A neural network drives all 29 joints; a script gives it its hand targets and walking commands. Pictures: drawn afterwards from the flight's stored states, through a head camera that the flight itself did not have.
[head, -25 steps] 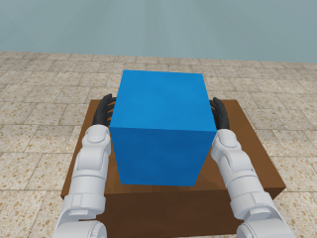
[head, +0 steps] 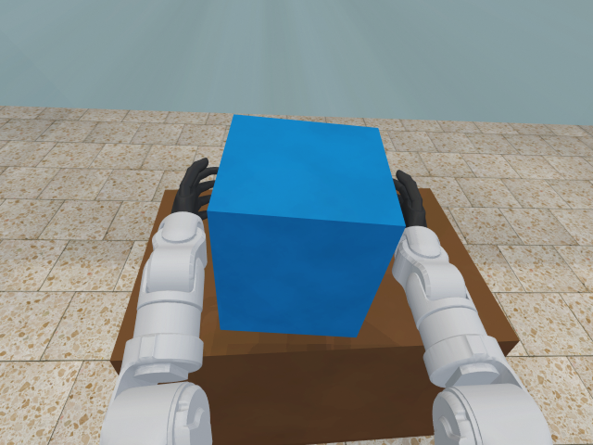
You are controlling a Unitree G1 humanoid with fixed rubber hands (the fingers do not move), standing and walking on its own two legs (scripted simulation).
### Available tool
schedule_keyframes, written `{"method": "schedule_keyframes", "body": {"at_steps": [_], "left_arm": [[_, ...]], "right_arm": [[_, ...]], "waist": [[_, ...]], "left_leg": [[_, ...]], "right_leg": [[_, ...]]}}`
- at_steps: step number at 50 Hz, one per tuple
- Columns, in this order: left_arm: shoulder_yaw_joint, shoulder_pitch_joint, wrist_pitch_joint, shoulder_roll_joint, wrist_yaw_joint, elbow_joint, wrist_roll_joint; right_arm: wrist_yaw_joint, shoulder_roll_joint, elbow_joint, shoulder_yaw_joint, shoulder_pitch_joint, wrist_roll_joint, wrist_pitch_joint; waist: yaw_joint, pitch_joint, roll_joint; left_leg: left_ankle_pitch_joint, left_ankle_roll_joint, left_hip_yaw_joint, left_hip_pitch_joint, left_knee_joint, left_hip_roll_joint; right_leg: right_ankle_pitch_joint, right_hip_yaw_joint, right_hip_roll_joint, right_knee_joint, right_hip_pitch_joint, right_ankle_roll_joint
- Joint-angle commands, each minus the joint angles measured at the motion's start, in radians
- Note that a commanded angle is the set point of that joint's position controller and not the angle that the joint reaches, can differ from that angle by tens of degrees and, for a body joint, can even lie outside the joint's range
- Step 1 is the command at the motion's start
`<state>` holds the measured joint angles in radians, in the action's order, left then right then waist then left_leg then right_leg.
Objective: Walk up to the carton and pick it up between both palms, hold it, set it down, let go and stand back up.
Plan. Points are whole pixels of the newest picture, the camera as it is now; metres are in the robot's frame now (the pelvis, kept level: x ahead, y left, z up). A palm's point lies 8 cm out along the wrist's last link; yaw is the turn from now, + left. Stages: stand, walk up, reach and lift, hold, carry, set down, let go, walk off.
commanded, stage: reach and lift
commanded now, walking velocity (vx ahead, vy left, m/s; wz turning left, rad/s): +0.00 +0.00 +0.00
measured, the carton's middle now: (297, 230) +0.40 +0.01 +0.11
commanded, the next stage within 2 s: hold in 0.66 s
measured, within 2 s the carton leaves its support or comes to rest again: neither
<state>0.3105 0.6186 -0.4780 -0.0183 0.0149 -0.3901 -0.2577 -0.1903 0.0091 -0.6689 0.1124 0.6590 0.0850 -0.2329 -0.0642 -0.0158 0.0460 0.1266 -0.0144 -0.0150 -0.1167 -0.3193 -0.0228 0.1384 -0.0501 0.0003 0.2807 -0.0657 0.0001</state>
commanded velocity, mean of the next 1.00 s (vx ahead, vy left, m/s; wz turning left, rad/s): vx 0.00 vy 0.00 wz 0.00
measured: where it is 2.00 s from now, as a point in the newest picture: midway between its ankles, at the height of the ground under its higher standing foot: outside the picture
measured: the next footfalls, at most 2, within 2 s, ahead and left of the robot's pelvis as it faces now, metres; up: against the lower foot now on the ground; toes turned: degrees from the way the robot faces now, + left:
none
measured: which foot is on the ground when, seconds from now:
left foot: down 0.00-1.00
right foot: down 0.00-1.00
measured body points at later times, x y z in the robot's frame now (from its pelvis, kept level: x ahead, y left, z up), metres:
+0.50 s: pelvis +0.01 +0.01 +0.00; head -0.02 +0.03 +0.45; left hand +0.40 +0.16 +0.16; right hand +0.39 -0.15 +0.15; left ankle +0.04 +0.13 -0.75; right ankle +0.01 -0.12 -0.75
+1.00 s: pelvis +0.01 +0.00 +0.00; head -0.04 +0.02 +0.45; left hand +0.38 +0.17 +0.19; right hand +0.39 -0.13 +0.18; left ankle +0.04 +0.13 -0.75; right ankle +0.01 -0.12 -0.75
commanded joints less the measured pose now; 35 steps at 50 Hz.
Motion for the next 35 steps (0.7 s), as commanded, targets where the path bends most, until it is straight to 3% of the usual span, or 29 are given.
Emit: {"method": "schedule_keyframes", "body": {"at_steps": [1,17,35], "left_arm": [[-0.490,0.639,0.047,-0.634,-0.146,0.115,0.117],[-0.606,0.593,0.004,-0.654,-0.119,0.273,0.150],[-0.607,0.591,-0.052,-0.622,-0.136,0.349,0.157]], "right_arm": [[0.119,0.589,0.324,-0.383,0.776,0.052,0.108],[0.097,0.566,0.454,-0.479,0.731,0.141,0.071],[0.068,0.571,0.527,-0.531,0.742,0.191,0.011]], "waist": [[-0.008,-0.421,-0.052],[-0.034,-0.441,-0.091],[-0.023,-0.447,-0.071]], "left_leg": [[-0.083,-0.002,0.027,0.175,0.015,0.064],[-0.262,-0.047,-0.005,0.248,-0.043,0.060],[-0.278,-0.037,-0.003,0.233,-0.045,0.070]], "right_leg": [[-0.135,-0.018,-0.042,-0.029,0.074,-0.048],[-0.237,-0.030,-0.065,-0.015,0.070,-0.044],[-0.301,-0.017,-0.064,-0.007,0.128,-0.054]]}}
